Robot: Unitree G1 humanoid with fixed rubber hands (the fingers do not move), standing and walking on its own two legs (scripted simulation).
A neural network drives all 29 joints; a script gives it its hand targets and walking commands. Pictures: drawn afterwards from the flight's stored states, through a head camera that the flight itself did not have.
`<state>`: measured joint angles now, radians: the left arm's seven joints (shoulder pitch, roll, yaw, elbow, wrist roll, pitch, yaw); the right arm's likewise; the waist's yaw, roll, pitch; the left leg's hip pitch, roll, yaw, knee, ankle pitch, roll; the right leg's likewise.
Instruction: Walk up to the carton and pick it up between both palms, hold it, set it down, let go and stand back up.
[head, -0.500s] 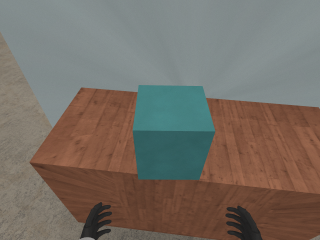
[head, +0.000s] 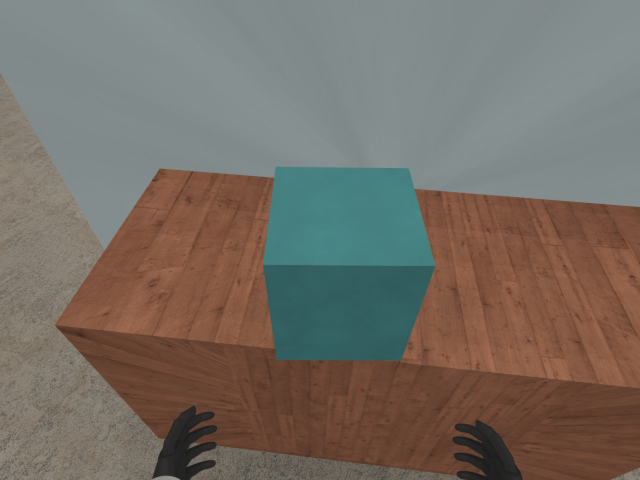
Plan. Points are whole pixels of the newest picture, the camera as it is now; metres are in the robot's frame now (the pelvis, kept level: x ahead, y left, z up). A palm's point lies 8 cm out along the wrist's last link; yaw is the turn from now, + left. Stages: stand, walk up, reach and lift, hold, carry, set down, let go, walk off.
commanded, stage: let go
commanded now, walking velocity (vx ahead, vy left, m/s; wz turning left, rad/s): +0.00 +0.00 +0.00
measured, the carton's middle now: (340, 267) +0.44 -0.01 -0.01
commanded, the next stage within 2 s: stand in 0.10 s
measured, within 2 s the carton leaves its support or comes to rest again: neither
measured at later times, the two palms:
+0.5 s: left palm out of the picture +0.08 +0.25 -0.11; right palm out of the picture +0.10 -0.24 -0.10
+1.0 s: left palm out of the picture +0.06 +0.26 -0.12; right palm out of the picture +0.10 -0.24 -0.11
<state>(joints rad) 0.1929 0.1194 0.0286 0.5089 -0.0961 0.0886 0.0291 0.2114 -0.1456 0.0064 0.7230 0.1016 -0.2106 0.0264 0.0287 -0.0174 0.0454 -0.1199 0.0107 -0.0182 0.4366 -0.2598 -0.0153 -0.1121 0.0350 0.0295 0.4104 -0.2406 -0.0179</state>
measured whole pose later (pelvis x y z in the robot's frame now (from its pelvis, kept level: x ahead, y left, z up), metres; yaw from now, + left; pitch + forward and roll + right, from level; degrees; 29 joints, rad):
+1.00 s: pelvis -0.01 +0.00 +0.00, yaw +0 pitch -3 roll +0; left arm 0.23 0.24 0.04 0.89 -0.09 -0.02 0.02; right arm 0.26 -0.22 0.01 0.74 0.05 -0.04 0.01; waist 0.03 0.01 0.05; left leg -0.14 0.01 -0.02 0.44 -0.24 -0.01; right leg -0.14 0.03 0.03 0.43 -0.23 -0.02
